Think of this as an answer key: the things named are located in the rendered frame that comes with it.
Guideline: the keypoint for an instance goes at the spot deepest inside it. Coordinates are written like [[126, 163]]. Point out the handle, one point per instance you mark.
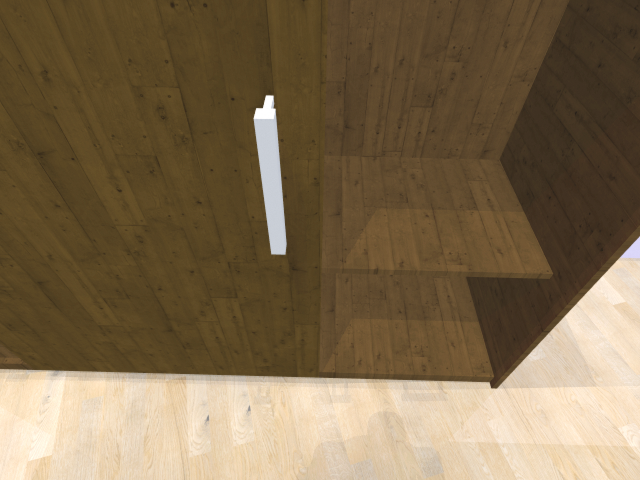
[[268, 151]]

